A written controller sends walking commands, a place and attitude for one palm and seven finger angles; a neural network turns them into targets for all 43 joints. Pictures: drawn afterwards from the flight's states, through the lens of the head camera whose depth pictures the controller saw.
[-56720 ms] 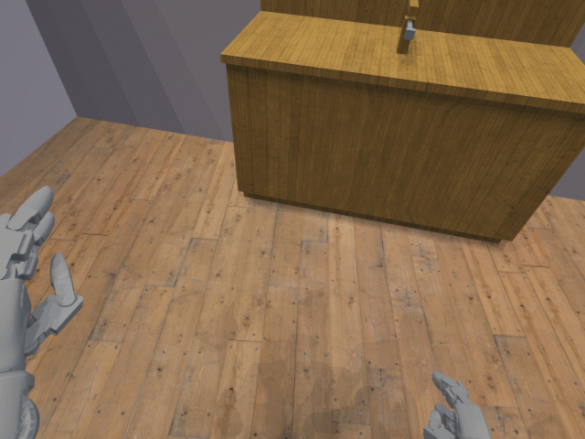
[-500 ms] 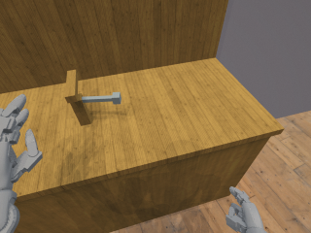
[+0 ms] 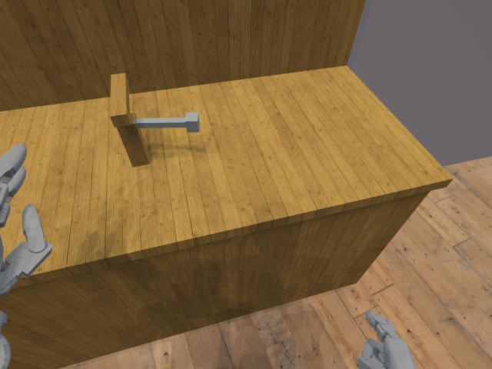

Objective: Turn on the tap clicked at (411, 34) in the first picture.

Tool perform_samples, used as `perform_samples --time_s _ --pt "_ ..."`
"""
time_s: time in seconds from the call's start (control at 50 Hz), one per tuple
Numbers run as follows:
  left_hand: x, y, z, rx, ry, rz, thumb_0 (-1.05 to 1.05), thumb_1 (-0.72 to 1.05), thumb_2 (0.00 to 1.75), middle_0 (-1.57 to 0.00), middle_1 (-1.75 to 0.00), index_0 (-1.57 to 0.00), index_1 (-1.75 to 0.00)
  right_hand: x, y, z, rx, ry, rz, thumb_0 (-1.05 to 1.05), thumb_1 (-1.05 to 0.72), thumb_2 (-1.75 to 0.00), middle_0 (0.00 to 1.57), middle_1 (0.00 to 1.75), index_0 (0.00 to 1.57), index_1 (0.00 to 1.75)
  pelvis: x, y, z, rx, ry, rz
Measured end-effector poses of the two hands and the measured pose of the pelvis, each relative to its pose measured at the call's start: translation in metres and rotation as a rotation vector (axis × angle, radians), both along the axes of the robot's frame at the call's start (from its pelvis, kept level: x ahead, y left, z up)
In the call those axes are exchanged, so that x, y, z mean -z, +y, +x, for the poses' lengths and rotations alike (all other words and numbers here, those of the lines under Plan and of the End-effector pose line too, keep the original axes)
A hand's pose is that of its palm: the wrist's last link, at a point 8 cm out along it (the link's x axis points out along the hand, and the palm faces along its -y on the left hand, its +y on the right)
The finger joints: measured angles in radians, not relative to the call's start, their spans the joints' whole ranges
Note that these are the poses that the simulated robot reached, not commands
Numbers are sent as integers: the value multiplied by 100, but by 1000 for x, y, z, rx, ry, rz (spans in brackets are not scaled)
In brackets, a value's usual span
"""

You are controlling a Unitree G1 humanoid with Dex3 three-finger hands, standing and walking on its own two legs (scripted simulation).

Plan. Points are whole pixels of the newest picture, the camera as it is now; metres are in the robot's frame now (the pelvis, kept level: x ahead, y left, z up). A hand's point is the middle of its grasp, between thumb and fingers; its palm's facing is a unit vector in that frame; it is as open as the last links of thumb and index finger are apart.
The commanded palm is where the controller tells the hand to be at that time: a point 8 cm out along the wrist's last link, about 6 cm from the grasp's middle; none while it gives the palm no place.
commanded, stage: step back with the hand held close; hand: left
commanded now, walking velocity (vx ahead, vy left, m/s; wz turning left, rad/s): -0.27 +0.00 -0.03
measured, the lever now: (192, 122) +0.54 +0.15 +0.09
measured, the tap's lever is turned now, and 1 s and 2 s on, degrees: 77 77 77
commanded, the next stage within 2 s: stop stepping back and stand still in 0.60 s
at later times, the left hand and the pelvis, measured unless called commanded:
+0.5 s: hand (11, 332) +0.13 +0.23 +0.17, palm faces +0.37 -0.85 -0.37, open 7.4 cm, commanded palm +0.07 +0.27 +0.19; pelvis -0.10 -0.01 +0.01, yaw -2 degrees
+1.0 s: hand out of the picture -0.04 +0.21 +0.18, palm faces +0.40 -0.84 -0.37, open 7.4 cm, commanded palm -0.09 +0.25 +0.19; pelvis -0.25 -0.03 +0.00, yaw +0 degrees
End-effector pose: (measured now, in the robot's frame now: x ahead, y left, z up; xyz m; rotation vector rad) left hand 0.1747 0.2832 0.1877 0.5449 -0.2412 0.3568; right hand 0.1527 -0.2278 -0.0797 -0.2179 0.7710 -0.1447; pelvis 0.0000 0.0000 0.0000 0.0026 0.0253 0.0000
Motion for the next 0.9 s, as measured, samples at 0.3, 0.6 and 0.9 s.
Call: perform_samples --time_s 0.3,0.6,0.9 --pt "8 5 -43 53 5 -36 1 88 89 -21 -31 -22 -30 -17 -3 -13 1 -30 -59 1 -91 -90 20 30 20 30 2 5 -44 -17 15 -10" --pt "4 -36 -117 84 -15 -70 2 89 90 -21 -30 -21 -30 -8 -8 -111 -39 -76 31 1 -90 -90 20 30 21 30 3 -22 -134 30 -8 -60" --pt "13 -24 -218 65 -65 -60 1 88 90 -21 -31 -22 -30 -16 -52 -242 112 -83 -77 1 -91 -90 20 30 20 30 12 -21 -230 13 -46 28"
